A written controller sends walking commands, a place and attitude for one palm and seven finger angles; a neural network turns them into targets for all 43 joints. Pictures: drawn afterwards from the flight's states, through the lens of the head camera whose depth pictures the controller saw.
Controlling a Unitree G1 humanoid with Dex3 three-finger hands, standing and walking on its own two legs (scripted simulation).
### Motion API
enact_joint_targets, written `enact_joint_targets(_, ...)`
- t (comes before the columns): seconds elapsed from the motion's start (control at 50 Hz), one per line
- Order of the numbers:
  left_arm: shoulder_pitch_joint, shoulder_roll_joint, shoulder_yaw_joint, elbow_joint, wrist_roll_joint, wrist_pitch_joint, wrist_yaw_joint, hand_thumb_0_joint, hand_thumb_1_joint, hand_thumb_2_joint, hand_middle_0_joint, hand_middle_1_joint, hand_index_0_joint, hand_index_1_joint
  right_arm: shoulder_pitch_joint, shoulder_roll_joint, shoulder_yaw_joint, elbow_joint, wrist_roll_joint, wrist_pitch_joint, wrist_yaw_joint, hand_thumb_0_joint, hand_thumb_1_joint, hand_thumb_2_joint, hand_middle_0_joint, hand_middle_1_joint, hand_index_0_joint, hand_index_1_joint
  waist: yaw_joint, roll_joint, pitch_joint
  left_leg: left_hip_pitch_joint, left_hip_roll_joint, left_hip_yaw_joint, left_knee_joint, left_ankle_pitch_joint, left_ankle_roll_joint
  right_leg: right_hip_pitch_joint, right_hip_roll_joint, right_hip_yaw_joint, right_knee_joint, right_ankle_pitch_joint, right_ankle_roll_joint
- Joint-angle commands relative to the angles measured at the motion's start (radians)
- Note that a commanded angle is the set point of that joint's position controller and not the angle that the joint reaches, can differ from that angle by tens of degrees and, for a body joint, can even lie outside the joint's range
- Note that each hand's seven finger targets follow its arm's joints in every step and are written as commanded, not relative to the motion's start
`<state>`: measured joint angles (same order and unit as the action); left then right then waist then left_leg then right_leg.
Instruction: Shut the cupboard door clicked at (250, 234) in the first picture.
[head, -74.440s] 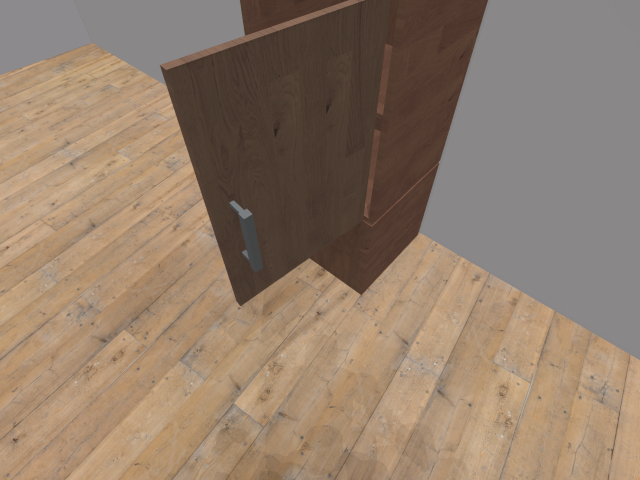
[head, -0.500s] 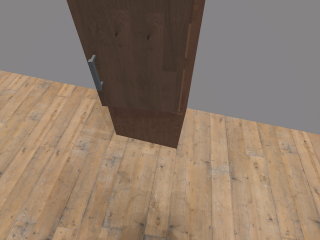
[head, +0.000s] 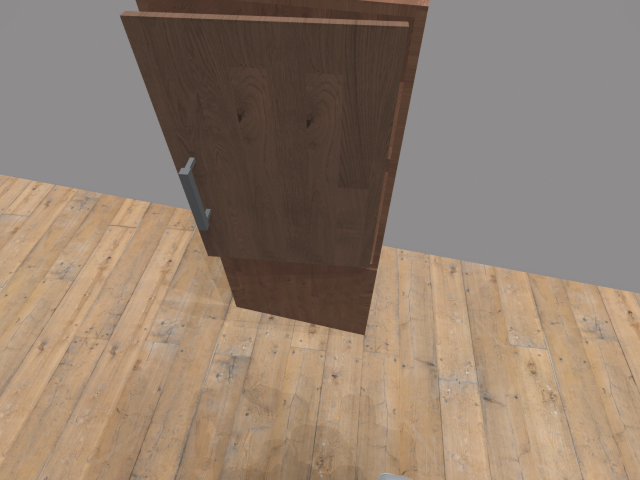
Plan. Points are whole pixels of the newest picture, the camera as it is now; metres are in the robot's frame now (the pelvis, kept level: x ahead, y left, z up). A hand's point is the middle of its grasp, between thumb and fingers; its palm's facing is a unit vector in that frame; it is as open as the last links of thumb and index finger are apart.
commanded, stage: take the last steps up to it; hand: left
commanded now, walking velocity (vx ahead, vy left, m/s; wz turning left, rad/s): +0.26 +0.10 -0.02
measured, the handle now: (197, 195) +0.66 +0.29 -0.10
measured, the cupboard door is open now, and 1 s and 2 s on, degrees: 9 9 9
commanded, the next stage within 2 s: come to a stop and stand still in 0.30 s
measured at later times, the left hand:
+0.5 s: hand out of the picture +0.11 +0.19 -0.17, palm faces +0.11 -0.98 -0.19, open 7.3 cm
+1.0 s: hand (193, 435) +0.21 +0.20 -0.16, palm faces +0.02 -0.96 -0.29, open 7.4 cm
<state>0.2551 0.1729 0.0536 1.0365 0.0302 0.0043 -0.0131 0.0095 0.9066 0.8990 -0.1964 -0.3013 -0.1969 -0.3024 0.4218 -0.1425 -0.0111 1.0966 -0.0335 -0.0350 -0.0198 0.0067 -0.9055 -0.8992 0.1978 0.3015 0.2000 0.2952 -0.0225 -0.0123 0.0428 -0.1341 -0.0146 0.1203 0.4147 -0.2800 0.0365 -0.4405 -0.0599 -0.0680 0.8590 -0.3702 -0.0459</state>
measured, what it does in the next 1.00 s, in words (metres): walks ahead: right foot, then left foot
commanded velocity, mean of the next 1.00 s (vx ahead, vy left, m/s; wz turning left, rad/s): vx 0.00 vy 0.02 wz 0.00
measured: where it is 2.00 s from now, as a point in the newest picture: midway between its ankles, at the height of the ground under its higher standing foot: outside the picture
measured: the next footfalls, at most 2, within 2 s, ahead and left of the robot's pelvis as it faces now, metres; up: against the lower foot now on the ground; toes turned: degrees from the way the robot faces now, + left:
right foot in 0.10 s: +0.14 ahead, -0.10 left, +0.00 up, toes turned -6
left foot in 0.52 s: +0.29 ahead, +0.17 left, +0.00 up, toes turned +7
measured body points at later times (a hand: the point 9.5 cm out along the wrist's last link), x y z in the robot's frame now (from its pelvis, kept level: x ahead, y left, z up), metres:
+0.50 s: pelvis +0.17 +0.02 +0.00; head +0.20 +0.02 +0.45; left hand +0.11 +0.24 -0.15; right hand +0.26 -0.22 -0.15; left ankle +0.25 +0.16 -0.72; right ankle +0.11 -0.09 -0.74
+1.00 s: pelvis +0.17 +0.00 -0.01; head +0.18 -0.02 +0.44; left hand +0.21 +0.25 -0.14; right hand +0.21 -0.24 -0.17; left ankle +0.17 +0.14 -0.70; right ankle +0.18 -0.10 -0.74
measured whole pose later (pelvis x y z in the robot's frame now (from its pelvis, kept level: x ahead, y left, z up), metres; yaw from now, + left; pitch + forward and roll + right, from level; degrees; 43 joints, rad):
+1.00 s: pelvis +0.17 +0.00 -0.01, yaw +0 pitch +0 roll +1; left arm 0.25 0.18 0.04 0.99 0.04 0.03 0.02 0.00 0.91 0.90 -0.20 -0.30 -0.20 -0.30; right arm 0.20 -0.22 -0.06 1.03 -0.02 0.07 -0.01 0.01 -0.91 -0.90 0.20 0.30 0.20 0.30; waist 0.00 0.04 0.03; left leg -0.41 0.02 0.03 0.86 -0.42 -0.01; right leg -0.29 -0.03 -0.04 0.57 -0.29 -0.02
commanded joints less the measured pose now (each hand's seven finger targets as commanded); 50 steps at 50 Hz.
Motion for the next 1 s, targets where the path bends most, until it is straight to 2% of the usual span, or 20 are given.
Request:
enact_joint_targets(0.0, -0.020, 0.019, 0.008, -0.080, -0.002, -0.028, -0.001, 0.000, 0.900, 0.900, -0.200, -0.300, -0.200, -0.300, 0.050, -0.139, -0.028, -0.005, 0.010, -0.011, -0.003, 0.000, -0.900, -0.900, 0.200, 0.300, 0.200, 0.300, 0.025, 0.098, 0.071, -0.083, 0.237, -0.190, -0.191, 0.019, 0.155, 0.081, 0.023, -0.043, -0.168, 0.092, 0.012)
enact_joint_targets(0.06, 0.123, 0.071, 0.034, -0.045, 0.002, -0.037, 0.008, 0.000, 0.900, 0.900, -0.200, -0.300, -0.200, -0.300, 0.013, -0.113, -0.024, -0.007, 0.021, -0.010, 0.001, 0.000, -0.900, -0.900, 0.200, 0.300, 0.200, 0.300, 0.105, -0.019, 0.055, -0.253, 0.146, -0.095, 0.005, -0.035, 0.085, 0.380, 0.006, 0.028, -0.362, 0.125, -0.010)
enact_joint_targets(0.1, 0.313, 0.223, 0.069, -0.007, 0.002, -0.045, 0.022, 0.000, 0.900, 0.900, -0.200, -0.300, -0.200, -0.300, 0.019, -0.072, -0.026, -0.058, 0.024, -0.011, 0.011, 0.000, -0.900, -0.900, 0.200, 0.300, 0.200, 0.300, 0.151, -0.275, -0.027, -0.484, -0.017, 0.017, 0.529, -0.332, 0.007, 0.550, -0.382, 0.593, -0.683, -0.196, -0.181)
enact_joint_targets(0.12, 0.274, 0.196, 0.064, -0.009, -0.007, -0.048, 0.030, 0.000, 0.900, 0.900, -0.200, -0.300, -0.200, -0.300, -0.026, -0.099, -0.036, -0.059, 0.011, -0.002, 0.009, 0.000, -0.900, -0.900, 0.200, 0.300, 0.200, 0.300, 0.129, -0.270, 0.007, -0.518, 0.028, -0.093, 0.696, -0.277, 0.008, 0.471, -0.385, 0.647, -0.720, -0.181, -0.192)
enact_joint_targets(0.18, 0.115, 0.076, 0.034, -0.050, -0.002, -0.059, 0.044, 0.000, 0.900, 0.900, -0.200, -0.300, -0.200, -0.300, -0.050, -0.049, -0.030, -0.046, 0.007, 0.004, 0.017, 0.000, -0.900, -0.900, 0.200, 0.300, 0.200, 0.300, 0.045, -0.062, 0.054, -0.475, 0.117, -0.141, 0.698, -0.070, -0.010, 0.297, -0.305, 0.310, -0.669, 0.154, -0.158)
enact_joint_targets(0.22, 0.126, 0.052, 0.032, -0.040, 0.000, -0.076, 0.042, 0.000, 0.900, 0.900, -0.200, -0.300, -0.200, -0.300, -0.039, -0.018, -0.026, -0.045, 0.006, 0.015, 0.021, 0.000, -0.900, -0.900, 0.200, 0.300, 0.200, 0.300, 0.027, -0.074, 0.014, -0.424, 0.116, -0.105, 0.607, -0.044, -0.031, 0.302, -0.263, 0.173, -0.636, 0.443, -0.141)
enact_joint_targets(0.3, 0.148, 0.075, 0.021, -0.014, -0.005, -0.086, 0.036, 0.000, 0.900, 0.900, -0.200, -0.300, -0.200, -0.300, -0.105, -0.011, -0.023, -0.080, 0.012, 0.025, 0.036, 0.000, -0.900, -0.900, 0.200, 0.300, 0.200, 0.300, 0.031, -0.104, -0.006, -0.404, 0.095, -0.052, 0.454, 0.048, -0.049, 0.348, -0.217, 0.072, -0.609, 0.670, -0.116)
enact_joint_targets(0.42, 0.120, 0.103, 0.014, 0.014, -0.003, -0.065, 0.046, 0.000, 0.900, 0.900, -0.200, -0.300, -0.200, -0.300, -0.207, -0.056, -0.012, -0.112, 0.017, 0.015, 0.033, 0.000, -0.900, -0.900, 0.200, 0.300, 0.200, 0.300, 0.035, -0.149, -0.003, -0.236, 0.059, -0.036, 0.177, 0.118, -0.047, 0.351, -0.181, 0.028, -0.519, 0.707, -0.067)
enact_joint_targets(0.46, 0.129, 0.097, 0.006, 0.022, -0.005, -0.045, 0.057, 0.000, 0.900, 0.900, -0.200, -0.300, -0.200, -0.300, -0.118, -0.112, -0.015, -0.074, 0.011, 0.005, 0.025, 0.000, -0.900, -0.900, 0.200, 0.300, 0.200, 0.300, 0.004, -0.047, -0.067, -0.008, 0.087, -0.067, 0.040, 0.451, -0.037, 0.288, -0.108, -0.011, -0.379, 0.549, 0.000)
enact_joint_targets(0.48, 0.182, 0.069, -0.004, 0.031, -0.012, -0.035, 0.064, 0.000, 0.900, 0.900, -0.200, -0.300, -0.200, -0.300, -0.081, -0.169, -0.023, -0.062, 0.009, -0.001, 0.015, 0.000, -0.900, -0.900, 0.200, 0.300, 0.200, 0.300, 0.006, 0.065, -0.134, 0.161, 0.217, -0.169, 0.091, 0.791, 0.014, 0.173, -0.057, -0.034, -0.316, 0.294, 0.039)
enact_joint_targets(0.5, 0.217, 0.034, -0.014, 0.039, -0.012, -0.023, 0.073, 0.000, 0.900, 0.900, -0.200, -0.300, -0.200, -0.300, -0.058, -0.215, -0.032, -0.054, 0.014, 0.008, 0.004, 0.000, -0.900, -0.900, 0.200, 0.300, 0.200, 0.300, -0.003, 0.151, -0.148, 0.172, 0.326, -0.237, 0.076, 0.910, 0.072, 0.164, -0.008, -0.032, -0.299, -0.019, 0.058)
enact_joint_targets(0.56, 0.197, 0.076, -0.009, 0.034, -0.013, 0.017, 0.068, 0.000, 0.900, 0.900, -0.200, -0.300, -0.200, -0.300, -0.127, -0.219, -0.033, -0.069, 0.021, 0.029, -0.028, 0.000, -0.900, -0.900, 0.200, 0.300, 0.200, 0.300, -0.001, 0.301, -0.082, 0.082, 0.380, -0.278, -0.007, 1.100, 0.139, 0.123, 0.017, 0.017, -0.052, -0.233, 0.066)
enact_joint_targets(0.64, 0.140, 0.096, 0.020, -0.016, -0.009, 0.039, 0.050, 0.000, 0.900, 0.900, -0.200, -0.300, -0.200, -0.300, -0.204, -0.251, -0.067, -0.112, 0.009, 0.056, -0.045, 0.000, -0.900, -0.900, 0.200, 0.300, 0.200, 0.300, 0.006, 0.152, -0.131, 0.074, 0.417, -0.278, 0.013, 0.837, 0.190, 0.019, 0.033, 0.080, 0.134, -0.223, 0.050)
enact_joint_targets(0.76, 0.178, 0.063, 0.034, -0.060, -0.001, 0.053, 0.030, 0.000, 0.900, 0.900, -0.200, -0.300, -0.200, -0.300, -0.329, -0.242, -0.078, -0.151, 0.001, 0.065, -0.031, 0.000, -0.900, -0.900, 0.200, 0.300, 0.200, 0.300, 0.062, 0.168, -0.104, -0.235, 0.363, -0.227, -0.072, 0.157, 0.117, 0.208, 0.033, 0.036, -0.067, -0.061, 0.040)
enact_joint_targets(0.8, 0.267, 0.079, 0.039, -0.037, 0.008, 0.043, 0.030, 0.000, 0.900, 0.900, -0.200, -0.300, -0.200, -0.300, -0.350, -0.203, -0.075, -0.166, 0.007, 0.082, -0.016, 0.000, -0.900, -0.900, 0.200, 0.300, 0.200, 0.300, 0.104, 0.047, -0.036, -0.424, 0.216, -0.140, 0.010, -0.212, 0.028, 0.337, 0.027, 0.036, -0.320, 0.051, 0.027)
enact_joint_targets(0.82, 0.234, 0.144, 0.042, -0.060, 0.022, 0.028, 0.035, 0.000, 0.900, 0.900, -0.200, -0.300, -0.200, -0.300, -0.312, -0.128, -0.066, -0.175, 0.017, 0.093, -0.001, 0.000, -0.900, -0.900, 0.200, 0.300, 0.200, 0.300, 0.085, -0.185, 0.008, -0.453, 0.071, -0.064, 0.227, -0.297, -0.040, 0.213, -0.129, 0.302, -0.570, -0.185, -0.035)
enact_joint_targets(0.84, 0.109, 0.204, 0.033, -0.105, 0.017, 0.022, 0.040, 0.000, 0.900, 0.900, -0.200, -0.300, -0.200, -0.300, -0.307, -0.091, -0.058, -0.190, 0.022, 0.100, 0.014, 0.000, -0.900, -0.900, 0.200, 0.300, 0.200, 0.300, 0.059, -0.266, 0.037, -0.331, 0.028, -0.070, 0.425, -0.264, -0.051, -0.008, -0.291, 0.459, -0.744, -0.358, -0.115)
enact_joint_targets(0.86, 0.007, 0.229, 0.033, -0.136, 0.015, 0.016, 0.041, 0.000, 0.900, 0.900, -0.200, -0.300, -0.200, -0.300, -0.285, -0.096, -0.059, -0.179, 0.018, 0.100, 0.020, 0.000, -0.900, -0.900, 0.200, 0.300, 0.200, 0.300, 0.034, -0.168, 0.020, -0.256, 0.026, -0.117, 0.544, -0.239, -0.039, -0.098, -0.300, 0.446, -0.745, -0.371, -0.141)
enact_joint_targets(0.92, -0.068, 0.162, 0.018, -0.122, 0.007, -0.003, 0.039, 0.000, 0.900, 0.900, -0.200, -0.300, -0.200, -0.300, -0.204, -0.112, -0.054, -0.123, 0.013, 0.085, 0.020, 0.000, -0.900, -0.900, 0.200, 0.300, 0.200, 0.300, -0.002, -0.198, 0.041, -0.264, 0.053, -0.128, 0.546, -0.129, -0.035, -0.002, -0.193, 0.289, -0.655, -0.125, -0.096)
enact_joint_targets(0.98, -0.009, 0.159, 0.019, -0.093, 0.002, -0.011, 0.040, 0.000, 0.900, 0.900, -0.200, -0.300, -0.200, -0.300, -0.177, -0.090, -0.038, -0.103, 0.017, 0.062, 0.016, 0.000, -0.900, -0.900, 0.200, 0.300, 0.200, 0.300, 0.031, -0.139, 0.001, -0.219, 0.047, -0.095, 0.302, -0.143, -0.047, 0.178, -0.187, 0.255, -0.585, 0.124, -0.110)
